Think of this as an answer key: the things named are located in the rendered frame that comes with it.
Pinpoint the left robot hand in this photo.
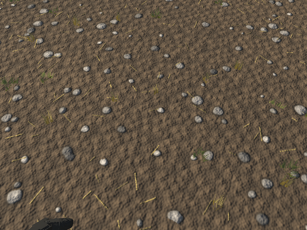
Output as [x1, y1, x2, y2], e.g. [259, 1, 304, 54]
[29, 218, 74, 230]

